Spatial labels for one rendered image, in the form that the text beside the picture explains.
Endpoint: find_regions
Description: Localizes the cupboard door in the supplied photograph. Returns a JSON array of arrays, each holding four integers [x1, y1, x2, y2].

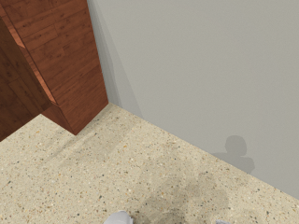
[[0, 16, 52, 142]]

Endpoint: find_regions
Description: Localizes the robot left thigh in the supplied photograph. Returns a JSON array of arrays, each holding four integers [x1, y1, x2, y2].
[[104, 212, 134, 224]]

